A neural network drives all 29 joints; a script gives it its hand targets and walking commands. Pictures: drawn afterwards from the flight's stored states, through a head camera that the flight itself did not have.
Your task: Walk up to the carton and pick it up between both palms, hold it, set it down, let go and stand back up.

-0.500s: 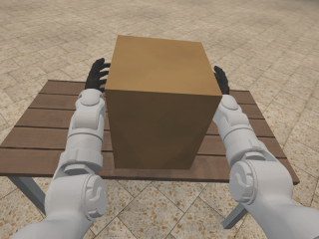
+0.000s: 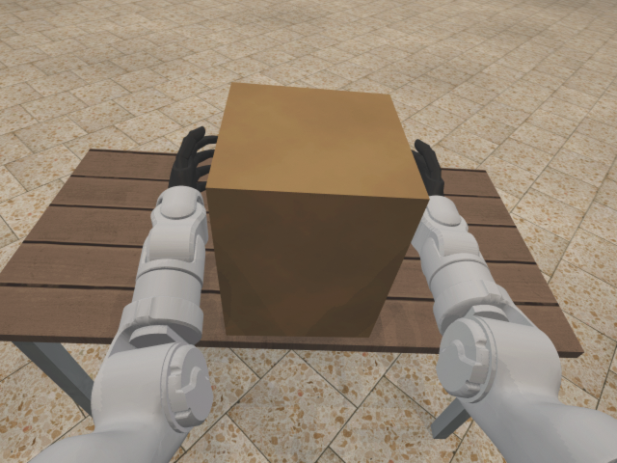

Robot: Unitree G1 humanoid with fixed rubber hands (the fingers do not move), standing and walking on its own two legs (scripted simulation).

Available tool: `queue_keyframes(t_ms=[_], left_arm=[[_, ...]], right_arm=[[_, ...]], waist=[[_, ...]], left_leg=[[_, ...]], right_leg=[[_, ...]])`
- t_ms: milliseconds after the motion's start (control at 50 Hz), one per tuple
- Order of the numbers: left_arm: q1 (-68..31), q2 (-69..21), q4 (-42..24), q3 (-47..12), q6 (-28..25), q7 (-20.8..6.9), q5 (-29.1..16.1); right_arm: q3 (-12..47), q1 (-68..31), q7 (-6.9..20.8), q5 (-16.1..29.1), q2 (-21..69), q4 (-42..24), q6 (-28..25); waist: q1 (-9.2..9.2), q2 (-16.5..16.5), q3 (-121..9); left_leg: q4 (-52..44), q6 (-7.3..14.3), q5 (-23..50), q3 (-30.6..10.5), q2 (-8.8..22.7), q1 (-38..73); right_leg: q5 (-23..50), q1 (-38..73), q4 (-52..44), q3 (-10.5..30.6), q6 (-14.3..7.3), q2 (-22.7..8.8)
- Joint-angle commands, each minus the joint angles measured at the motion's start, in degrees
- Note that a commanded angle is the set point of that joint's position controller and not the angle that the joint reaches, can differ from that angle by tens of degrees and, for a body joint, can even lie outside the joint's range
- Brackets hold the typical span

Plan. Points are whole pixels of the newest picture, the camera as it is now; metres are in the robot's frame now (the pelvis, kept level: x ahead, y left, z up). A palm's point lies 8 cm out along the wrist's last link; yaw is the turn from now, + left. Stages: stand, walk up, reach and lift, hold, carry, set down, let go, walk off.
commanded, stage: set down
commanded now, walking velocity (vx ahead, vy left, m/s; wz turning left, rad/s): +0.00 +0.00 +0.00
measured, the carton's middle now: (305, 218) +0.44 -0.01 +0.09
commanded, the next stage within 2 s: none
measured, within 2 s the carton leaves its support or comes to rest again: rests again in 1.58 s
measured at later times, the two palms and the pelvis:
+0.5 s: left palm (194, 198) +0.43 +0.15 +0.13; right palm (421, 205) +0.42 -0.17 +0.13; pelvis +0.01 +0.00 +0.00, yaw +0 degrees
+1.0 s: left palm (196, 210) +0.43 +0.14 +0.11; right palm (420, 213) +0.42 -0.17 +0.12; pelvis +0.01 -0.01 +0.00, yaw +0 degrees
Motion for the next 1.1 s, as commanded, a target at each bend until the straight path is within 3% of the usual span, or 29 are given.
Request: queue_keyframes(t_ms=[0,20,80,140,180,220,320,400,420,440,460,520,640,700,760,780,840,900,920,960,1080], left_arm=[[-32.94,-22.47,-1.88,-7.85,-2.31,-5.71,0.77],[-33.24,-22.63,-1.24,-8.18,-2.30,-6.02,1.08],[-35.58,-24.05,-4.62,-9.36,-3.26,-5.55,0.67],[-34.65,-23.85,-2.82,-9.15,-4.25,-5.47,0.41],[-33.51,-23.55,-1.75,-8.50,-3.91,-5.99,1.28],[-33.40,-22.97,-1.34,-7.66,-3.90,-6.16,1.61],[-32.10,-22.03,-0.34,-6.57,-4.33,-6.80,2.15],[-33.58,-23.47,-0.78,-6.86,-5.25,-6.48,2.76],[-34.35,-23.06,-1.26,-6.64,-5.60,-6.52,2.49],[-34.73,-23.91,-2.37,-7.62,-5.97,-6.34,2.10],[-34.19,-24.37,-2.38,-9.01,-6.24,-6.06,1.25],[-32.37,-23.06,-0.32,-7.28,-6.36,-6.30,2.19],[-31.41,-23.73,-1.25,-7.19,-6.42,-6.84,2.87],[-32.71,-24.26,-1.55,-7.79,-7.85,-6.60,2.53],[-32.05,-23.21,0.13,-6.17,-8.13,-7.10,3.35],[-32.49,-23.29,-0.84,-5.74,-8.22,-7.06,3.73],[-32.31,-24.40,-0.45,-7.16,-8.81,-6.86,2.96],[-31.21,-23.13,-0.82,-5.34,-9.25,-6.84,4.02],[-32.33,-23.99,-0.77,-6.14,-9.25,-6.75,3.67],[-29.98,-24.11,-0.93,-5.66,-8.96,-6.88,3.98],[-29.33,-22.62,-0.23,-3.81,-8.91,-7.42,5.44]], right_arm=[[10.61,-30.12,9.19,-7.41,26.38,-9.90,-4.18],[10.18,-29.99,9.24,-7.51,26.93,-9.91,-4.11],[9.85,-32.12,9.81,-8.17,27.18,-12.09,-5.40],[9.63,-30.95,9.49,-9.49,27.39,-12.51,-6.00],[8.32,-28.99,9.68,-10.61,27.29,-10.29,-5.43],[8.63,-30.21,10.05,-9.67,27.17,-12.37,-5.64],[8.68,-28.02,9.94,-11.37,28.12,-11.20,-5.36],[7.54,-28.48,10.52,-12.27,28.68,-12.11,-6.36],[7.21,-29.22,10.41,-12.58,28.64,-12.78,-6.76],[7.61,-28.42,10.57,-12.81,28.85,-12.57,-7.03],[7.89,-28.91,10.53,-12.64,28.64,-13.18,-7.42],[7.79,-27.59,10.55,-13.14,28.85,-11.76,-6.95],[6.58,-25.57,10.76,-14.46,29.03,-11.01,-6.79],[7.23,-25.87,10.61,-14.92,30.62,-12.30,-8.16],[5.83,-25.64,10.63,-15.49,29.88,-12.11,-7.91],[6.85,-25.79,10.81,-16.03,30.23,-13.18,-8.24],[6.32,-25.75,10.86,-16.07,30.67,-13.15,-8.58],[5.98,-23.92,11.07,-16.04,30.38,-12.47,-8.35],[4.84,-24.07,11.11,-16.61,30.69,-11.24,-8.49],[4.50,-22.65,11.08,-16.94,29.71,-11.72,-8.22],[4.17,-22.42,11.19,-18.10,30.51,-13.54,-8.27]], waist=[[2.42,2.13,-24.42],[1.70,2.54,-24.77],[2.19,3.21,-28.87],[1.56,2.05,-29.93],[1.12,3.02,-27.41],[2.58,2.77,-27.52],[1.90,0.80,-26.22],[1.99,2.96,-29.27],[2.26,2.04,-30.35],[2.26,3.71,-31.13],[1.34,3.65,-32.21],[1.88,1.65,-29.36],[0.96,2.40,-28.10],[1.45,2.63,-31.78],[1.27,1.86,-28.22],[2.14,1.65,-29.44],[1.45,2.70,-30.71],[2.10,2.20,-29.07],[0.84,2.72,-28.76],[1.38,2.78,-27.15],[1.52,1.66,-26.24]], left_leg=[[-2.02,-1.78,15.70,6.57,-3.23,8.32],[-2.19,-1.70,15.18,6.37,-3.24,8.21],[-1.52,-2.26,17.86,6.58,-3.05,9.48],[-0.91,-2.06,20.06,6.16,-3.04,9.17],[-1.62,-2.07,17.96,6.96,-3.14,9.52],[-1.59,-1.77,18.06,7.08,-3.28,8.33],[-2.16,-0.98,16.81,7.36,-3.42,5.84],[-1.91,-1.43,18.30,7.39,-3.29,7.47],[-1.59,-1.41,18.96,7.55,-3.30,7.84],[-1.10,-1.62,20.38,7.46,-3.18,7.53],[-0.70,-1.93,21.99,7.00,-2.94,8.07],[-0.40,-1.37,21.52,7.63,-2.87,7.61],[-0.74,-1.24,21.81,7.26,-2.68,8.06],[-0.37,-1.35,21.94,7.69,-2.98,6.61],[-1.51,-0.72,19.02,7.53,-3.06,5.24],[-1.39,-0.73,18.95,7.63,-3.08,5.35],[-1.21,-0.74,19.00,7.57,-2.94,4.49],[-1.68,-0.68,17.56,7.98,-2.91,5.20],[-1.23,-0.77,18.25,7.38,-2.93,5.78],[-1.27,-0.82,18.59,7.67,-2.72,6.62],[-1.84,0.10,15.82,7.85,-3.44,4.12]], right_leg=[[19.15,1.74,2.33,-8.36,2.41,2.62],[18.47,2.13,2.47,-8.19,2.33,2.30],[19.54,0.82,3.08,-8.75,2.74,2.89],[23.00,1.30,3.40,-9.10,2.65,2.57],[21.43,0.80,2.89,-9.11,2.76,2.22],[22.28,1.20,3.52,-8.72,3.10,2.20],[26.50,2.93,4.51,-8.60,3.65,1.56],[25.58,1.39,4.64,-8.92,3.63,1.66],[26.15,1.18,4.73,-8.96,3.88,1.75],[27.03,1.29,4.90,-9.08,3.31,1.51],[28.23,1.10,4.96,-9.28,3.29,1.90],[27.69,0.28,5.07,-8.90,3.46,1.64],[28.26,0.81,5.07,-9.10,3.77,1.48],[31.19,1.20,6.21,-8.77,3.63,1.05],[27.63,1.44,5.60,-8.78,4.01,1.02],[28.62,2.58,6.02,-8.84,3.97,0.81],[28.80,1.53,6.22,-8.66,3.99,0.75],[25.31,0.68,5.76,-8.81,3.86,1.04],[25.13,0.55,5.33,-9.00,3.64,1.01],[23.17,-0.59,4.80,-8.87,3.49,1.10],[24.39,0.80,5.54,-8.70,3.89,0.87]])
